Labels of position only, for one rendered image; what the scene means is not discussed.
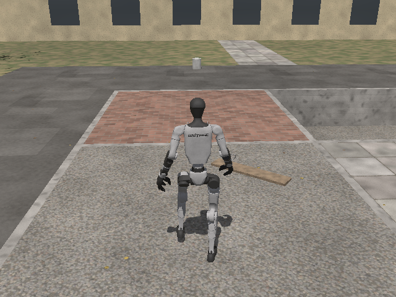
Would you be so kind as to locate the left robot forearm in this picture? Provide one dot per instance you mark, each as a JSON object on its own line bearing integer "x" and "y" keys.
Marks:
{"x": 166, "y": 166}

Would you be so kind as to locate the robot left hand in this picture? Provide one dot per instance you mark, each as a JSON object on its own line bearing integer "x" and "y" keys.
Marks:
{"x": 160, "y": 182}

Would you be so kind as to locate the robot right hand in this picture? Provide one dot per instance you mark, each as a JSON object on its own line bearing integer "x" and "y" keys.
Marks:
{"x": 230, "y": 169}

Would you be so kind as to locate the robot left upper arm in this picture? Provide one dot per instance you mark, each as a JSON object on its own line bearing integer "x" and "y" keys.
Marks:
{"x": 177, "y": 131}

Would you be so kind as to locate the robot right shin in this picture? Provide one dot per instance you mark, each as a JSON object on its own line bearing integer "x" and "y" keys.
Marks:
{"x": 212, "y": 232}

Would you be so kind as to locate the right robot forearm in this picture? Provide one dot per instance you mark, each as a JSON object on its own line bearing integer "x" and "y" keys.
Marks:
{"x": 227, "y": 159}

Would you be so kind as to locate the robot right upper arm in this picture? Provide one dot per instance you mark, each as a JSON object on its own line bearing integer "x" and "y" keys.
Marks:
{"x": 217, "y": 130}

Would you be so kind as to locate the robot right thigh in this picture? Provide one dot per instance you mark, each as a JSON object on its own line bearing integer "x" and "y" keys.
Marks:
{"x": 213, "y": 184}

